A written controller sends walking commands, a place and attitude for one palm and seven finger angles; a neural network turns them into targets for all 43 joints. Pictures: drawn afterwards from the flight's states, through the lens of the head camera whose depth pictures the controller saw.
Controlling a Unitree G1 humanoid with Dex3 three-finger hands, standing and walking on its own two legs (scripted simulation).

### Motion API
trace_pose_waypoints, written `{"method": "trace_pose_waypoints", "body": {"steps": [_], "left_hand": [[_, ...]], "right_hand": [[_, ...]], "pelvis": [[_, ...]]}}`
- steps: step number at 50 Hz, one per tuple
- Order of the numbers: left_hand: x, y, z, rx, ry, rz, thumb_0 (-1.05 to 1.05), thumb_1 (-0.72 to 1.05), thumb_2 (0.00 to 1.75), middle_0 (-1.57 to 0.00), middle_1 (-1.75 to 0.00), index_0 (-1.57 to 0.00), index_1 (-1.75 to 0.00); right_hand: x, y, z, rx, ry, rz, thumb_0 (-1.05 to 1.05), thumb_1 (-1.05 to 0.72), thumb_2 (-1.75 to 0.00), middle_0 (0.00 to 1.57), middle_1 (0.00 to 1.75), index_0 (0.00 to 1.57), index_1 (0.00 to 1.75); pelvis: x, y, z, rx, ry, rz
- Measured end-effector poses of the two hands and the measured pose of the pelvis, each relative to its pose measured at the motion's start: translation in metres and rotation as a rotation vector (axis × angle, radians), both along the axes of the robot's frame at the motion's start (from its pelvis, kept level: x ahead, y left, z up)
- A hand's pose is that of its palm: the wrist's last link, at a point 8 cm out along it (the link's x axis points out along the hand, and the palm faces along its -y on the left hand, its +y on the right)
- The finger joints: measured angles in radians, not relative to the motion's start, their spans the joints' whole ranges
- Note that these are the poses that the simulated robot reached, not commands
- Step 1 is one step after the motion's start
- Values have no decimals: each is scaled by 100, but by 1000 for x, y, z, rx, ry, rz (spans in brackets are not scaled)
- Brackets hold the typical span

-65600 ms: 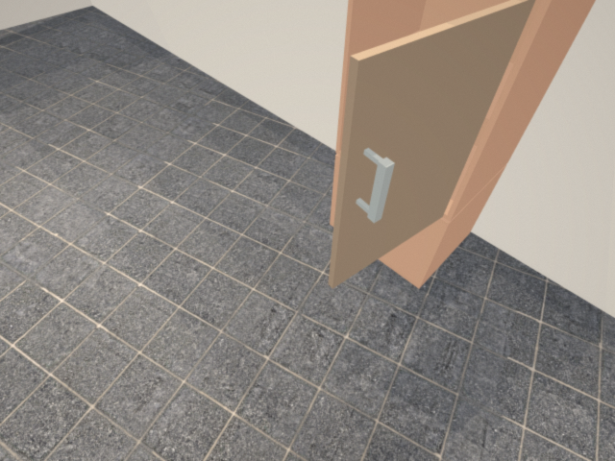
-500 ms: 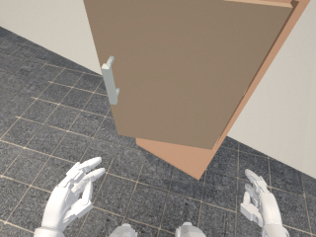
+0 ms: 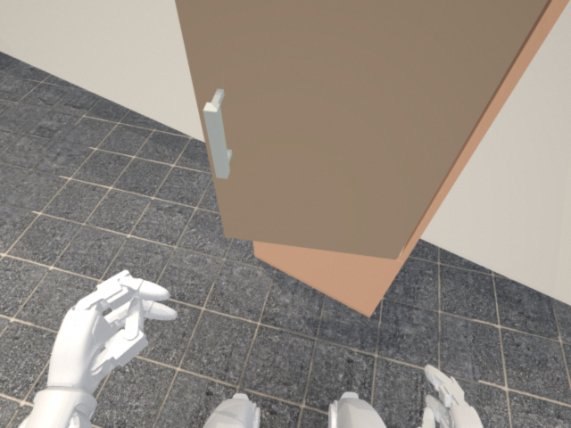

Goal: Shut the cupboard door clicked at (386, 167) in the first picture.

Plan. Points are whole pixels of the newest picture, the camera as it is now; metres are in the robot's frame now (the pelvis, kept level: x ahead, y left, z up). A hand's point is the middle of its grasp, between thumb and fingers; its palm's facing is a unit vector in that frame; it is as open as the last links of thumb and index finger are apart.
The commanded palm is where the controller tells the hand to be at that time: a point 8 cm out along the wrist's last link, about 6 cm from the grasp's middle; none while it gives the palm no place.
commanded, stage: raise the hand and make a fist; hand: left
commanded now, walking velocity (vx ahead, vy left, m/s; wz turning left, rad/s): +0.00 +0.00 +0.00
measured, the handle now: (221, 135) +0.53 +0.14 +0.09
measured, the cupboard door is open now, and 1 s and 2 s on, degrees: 22 22 22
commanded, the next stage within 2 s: bring the fist close to the handle in 1.06 s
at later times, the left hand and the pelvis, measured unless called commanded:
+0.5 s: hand (154, 311) +0.24 +0.17 +0.07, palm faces -0.11 -0.99 -0.05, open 3.1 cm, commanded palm +0.22 +0.23 +0.09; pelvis +0.03 -0.01 +0.01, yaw +1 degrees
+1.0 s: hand (150, 297) +0.25 +0.17 +0.10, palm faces -0.06 -1.00 -0.05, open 3.1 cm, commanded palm +0.22 +0.22 +0.10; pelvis +0.03 -0.02 +0.02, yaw +1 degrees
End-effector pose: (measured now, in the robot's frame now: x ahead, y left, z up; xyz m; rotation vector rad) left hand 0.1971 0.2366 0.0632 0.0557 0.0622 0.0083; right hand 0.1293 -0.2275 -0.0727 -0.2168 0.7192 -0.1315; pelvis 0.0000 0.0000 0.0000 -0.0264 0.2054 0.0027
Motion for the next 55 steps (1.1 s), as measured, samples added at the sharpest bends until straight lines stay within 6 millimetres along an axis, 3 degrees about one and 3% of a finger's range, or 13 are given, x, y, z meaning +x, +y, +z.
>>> {"method": "trace_pose_waypoints", "body": {"steps": [4, 10, 17, 21, 26, 35, 42, 50, 55], "left_hand": [[1, 1, 6, 16, -75, -36, 2, 91, 90, -88, -105, -88, -105], [14, -15, -7, -12, 18, -169, 2, 91, 90, -99, -117, -100, -117], [22, 4, 28, 4, -67, -36, 2, 90, 90, -112, -131, -113, -131], [27, 1, 27, 9, -51, -50, 2, 91, 90, -119, -139, -120, -139], [34, -10, 15, -6, 39, -127, 2, 91, 90, -125, -145, -126, -146], [45, -1, 48, 10, -90, -63, 2, 90, 90, -129, -149, -129, -150], [44, -18, 25, -24, 40, -134, 2, 91, 90, -130, -150, -130, -150], [35, -13, 41, -5, -87, -68, 2, 90, 90, -130, -150, -130, -150], [31, -18, 29, -14, -21, -106, 2, 91, 90, -130, -150, -130, -150]], "right_hand": [[13, -9, 1, -46, -9, 44, 2, -90, -90, 21, 30, 20, 30], [46, -10, 16, -58, -94, 34, 2, -90, -90, 21, 30, 20, 30], [80, 4, 35, -19, -159, 68, 2, -91, -90, 20, 30, 20, 30], [90, 9, 34, 0, -153, 106, 1, -90, -90, 20, 30, 20, 30], [89, 5, 31, 5, -125, 103, 1, -90, -90, 21, 30, 20, 30], [72, -14, 27, 0, -70, 60, 1, -90, -90, 21, 30, 20, 30], [61, -29, 28, -11, -65, 25, 2, -90, -90, 21, 30, 20, 30], [57, -33, 30, -20, -77, 31, 2, -91, -90, 20, 30, 20, 30], [57, -28, 28, -6, -87, 39, 2, -91, -90, 20, 30, 20, 30]], "pelvis": [[3, 4, -4, -12, 8, 16], [10, 5, -2, -12, 10, 9], [25, 1, 9, -14, -3, 15], [29, -2, 11, -16, -2, 24], [33, -7, 13, -12, -2, 20], [37, -15, 19, -7, -20, 22], [33, -19, 21, 6, -23, 10], [27, -23, 20, 7, -34, 12], [23, -21, 19, 6, -36, 14]]}}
